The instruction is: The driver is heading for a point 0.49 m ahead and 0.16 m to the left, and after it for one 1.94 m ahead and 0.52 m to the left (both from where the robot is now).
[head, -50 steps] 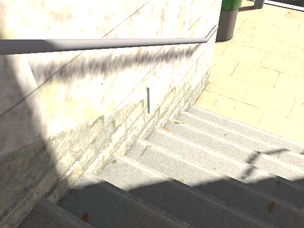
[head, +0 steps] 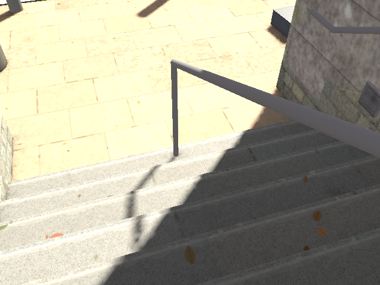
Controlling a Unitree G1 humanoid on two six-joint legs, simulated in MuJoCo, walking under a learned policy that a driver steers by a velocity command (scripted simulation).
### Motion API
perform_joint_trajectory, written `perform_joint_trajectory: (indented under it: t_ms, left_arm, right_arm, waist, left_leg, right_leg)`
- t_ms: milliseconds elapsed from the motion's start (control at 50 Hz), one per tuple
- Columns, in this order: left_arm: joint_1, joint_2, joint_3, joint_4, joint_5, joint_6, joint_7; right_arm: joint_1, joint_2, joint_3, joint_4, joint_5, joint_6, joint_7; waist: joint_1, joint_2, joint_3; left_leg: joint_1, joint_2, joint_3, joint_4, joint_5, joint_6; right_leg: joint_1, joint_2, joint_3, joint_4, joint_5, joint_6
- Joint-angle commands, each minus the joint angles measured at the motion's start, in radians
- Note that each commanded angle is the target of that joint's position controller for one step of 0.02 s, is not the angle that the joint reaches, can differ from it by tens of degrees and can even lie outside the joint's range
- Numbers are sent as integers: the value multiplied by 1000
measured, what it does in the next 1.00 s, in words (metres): goes down, turning left: right foot 0.16 m lower, then left foot 0.16 m lower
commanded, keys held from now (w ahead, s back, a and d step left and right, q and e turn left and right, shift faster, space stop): w+q+shift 0.56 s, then q+shift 0.20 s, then e+shift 0.24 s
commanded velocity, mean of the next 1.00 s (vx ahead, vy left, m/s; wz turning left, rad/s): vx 0.72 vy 0.00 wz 0.59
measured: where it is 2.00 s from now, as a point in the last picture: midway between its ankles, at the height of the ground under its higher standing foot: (146, 281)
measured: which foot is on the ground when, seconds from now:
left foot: down 0.00-0.22, up 0.24-0.64, down 0.66-1.00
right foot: up 0.00-0.20, down 0.22-0.64, up 0.66-1.00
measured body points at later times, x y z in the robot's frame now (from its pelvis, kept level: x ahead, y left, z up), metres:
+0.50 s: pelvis +0.28 -0.03 -0.17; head +0.28 -0.03 +0.28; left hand +0.11 +0.20 -0.30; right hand +0.51 -0.23 -0.27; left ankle +0.41 +0.17 -0.80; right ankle +0.17 -0.14 -0.84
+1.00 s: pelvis +0.55 +0.10 -0.33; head +0.57 +0.11 +0.12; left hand +0.53 +0.36 -0.46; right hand +0.72 -0.08 -0.47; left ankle +0.47 +0.09 -0.99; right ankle +0.77 +0.06 -1.04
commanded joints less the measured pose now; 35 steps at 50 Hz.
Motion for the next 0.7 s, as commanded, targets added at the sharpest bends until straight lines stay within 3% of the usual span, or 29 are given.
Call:
perform_joint_trajectory:
  t_ms: [20,40,60,100,140,180,220,240,260,280,300,320,340,360,400,420,440,460,480,500,520,560,580,600,620,640,660,680,700]
  left_arm:
    - [-164,6,-18,-108,11,-22,-25]
    - [-120,-18,-36,-97,8,-19,-46]
    - [-74,-34,-42,-74,5,-16,-67]
    - [-82,-28,-56,-68,-24,-4,-74]
    - [-102,-22,-53,-75,-41,1,-45]
    - [48,-7,-31,-19,-40,-5,-5]
    - [330,59,11,55,9,-16,22]
    - [414,75,8,64,34,-30,8]
    - [356,62,-10,54,-2,-28,-12]
    - [286,139,33,32,-38,-42,-11]
    - [242,47,19,35,-37,-60,-4]
    - [261,-35,-13,61,-42,-76,-3]
    - [293,-44,-29,78,-12,-90,-2]
    - [320,-25,-33,102,-20,-93,2]
    - [344,39,-17,138,-24,-95,17]
    - [348,50,-10,147,-28,-100,13]
    - [361,-26,-27,180,-36,-106,17]
    - [296,-50,-30,168,-30,-111,14]
    - [237,-59,-37,162,-40,-126,16]
    - [228,-49,-45,159,-52,-128,25]
    - [232,-15,-33,151,-56,-142,33]
    - [333,-8,-22,190,-36,-128,40]
    - [379,4,-26,208,-10,-103,38]
    - [402,56,-12,213,-7,-82,55]
    - [387,86,-12,218,0,-66,72]
    - [299,121,-5,182,3,-56,81]
    - [212,73,-2,199,13,-37,81]
    - [262,-14,-22,112,7,-51,79]
    - [458,-81,-91,51,144,-104,-85]
  right_arm:
    - [-88,-102,-31,-83,11,-36,-3]
    - [-126,-87,-34,-94,29,-38,-5]
    - [-182,-101,-30,-115,42,-30,-9]
    - [-141,-130,-46,-109,36,2,-14]
    - [-11,-118,-46,-76,-4,33,-20]
    - [39,-106,-44,-24,-21,58,-32]
    - [41,-106,-54,-7,-3,64,-20]
    - [8,-39,-51,-36,14,46,-6]
    - [78,-5,-27,-80,27,36,-7]
    - [49,-65,-32,-111,25,26,-15]
    - [-103,-88,-41,-106,-19,34,-18]
    - [-191,-115,-50,-100,-30,47,-13]
    - [-209,-88,-50,-104,-13,58,1]
    - [-253,-55,-46,-111,1,78,15]
    - [-348,6,-22,-151,-18,90,26]
    - [-351,-4,-26,-154,-24,91,25]
    - [-380,5,-25,-151,-29,81,27]
    - [-358,-22,-24,-133,-11,59,41]
    - [-394,5,-16,-142,-11,51,66]
    - [-472,17,-11,-141,12,44,80]
    - [-484,28,-5,-134,14,52,85]
    - [-561,20,1,-144,5,64,82]
    - [-564,-19,-9,-129,-5,56,73]
    - [-512,-26,-11,-113,-22,46,48]
    - [-342,-25,-17,-48,-22,41,34]
    - [-99,-94,-47,30,-19,36,22]
    - [8,-160,-78,53,-8,35,13]
    - [-2,-257,-84,50,11,31,7]
    - [282,-257,-72,149,-95,-29,56]
  waist:
    - [90,25,153]
    - [121,6,109]
    - [139,35,64]
    - [88,86,78]
    - [27,104,123]
    - [73,83,145]
    - [176,20,77]
    - [170,-66,-10]
    - [77,-128,-88]
    - [70,-256,-187]
    - [102,-183,-53]
    - [112,-88,100]
    - [80,-29,203]
    - [72,-16,244]
    - [70,-95,200]
    - [55,-125,178]
    - [48,-105,188]
    - [6,-71,188]
    - [-30,-66,195]
    - [0,-79,196]
    - [11,-60,226]
    - [78,-78,283]
    - [96,-52,303]
    - [82,-67,246]
    - [10,-100,102]
    - [-116,-69,16]
    - [-238,129,90]
    - [-88,243,41]
    - [-120,137,-549]
  left_leg:
    - [-94,146,-453,-318,126,223]
    - [-307,75,-394,-345,0,207]
    - [-407,48,-336,-345,14,186]
    - [-380,47,-276,-308,37,165]
    - [-242,44,-274,-225,29,153]
    - [-120,29,-243,51,173,162]
    - [-300,-26,-210,570,251,183]
    - [-546,-65,-183,879,-102,189]
    - [-710,19,-151,916,-41,183]
    - [-705,80,-98,787,190,144]
    - [-711,120,-122,720,341,115]
    - [-748,124,-129,713,405,100]
    - [-670,141,-161,526,488,63]
    - [-628,139,-163,461,476,39]
    - [-665,120,-151,432,499,28]
    - [-689,118,-153,443,562,54]
    - [-761,129,-222,406,705,79]
    - [-588,89,-146,138,943,107]
    - [-308,41,-24,-21,1220,91]
    - [-147,29,63,-18,1330,74]
    - [-98,30,93,-67,1346,55]
    - [-113,19,161,-171,1196,50]
    - [-128,-9,231,-245,1043,67]
    - [-70,-35,263,-309,870,91]
    - [124,-58,262,-262,921,124]
    - [404,-16,169,-361,934,175]
    - [462,65,11,-651,954,281]
    - [738,201,-90,-172,1756,261]
    - [1259,373,-342,-130,1682,567]
  right_leg:
    - [-133,-113,-34,-226,496,40]
    - [159,-112,-68,-347,763,47]
    - [384,-99,-88,-408,827,50]
    - [518,-92,-122,-520,728,73]
    - [542,-90,-136,-684,580,86]
    - [637,-112,-141,-889,517,90]
    - [929,-225,9,-907,430,22]
    - [1127,-340,64,-617,737,37]
    - [1217,-429,96,-406,1020,116]
    - [1098,-541,280,-592,374,-17]
    - [848,-534,356,-716,24,-63]
    - [717,-489,331,-723,55,-6]
    - [500,-486,253,-682,311,15]
    - [396,-469,219,-656,377,27]
    - [430,-491,223,-721,355,36]
    - [465,-493,197,-673,411,34]
    - [505,-471,156,-613,335,59]
    - [370,-353,-37,-596,205,118]
    - [121,-298,-169,-621,72,111]
    - [31,-297,-217,-645,-67,108]
    - [-2,-288,-243,-624,-164,100]
    - [156,-324,-280,-557,3,81]
    - [299,-342,-295,-444,331,67]
    - [403,-357,-302,-257,651,61]
    - [457,-369,-320,-26,1000,72]
    - [294,-377,-295,313,904,79]
    - [142,-186,-346,839,-10,87]
    - [-244,-147,-238,982,-511,79]
    - [-252,-178,48,901,-405,205]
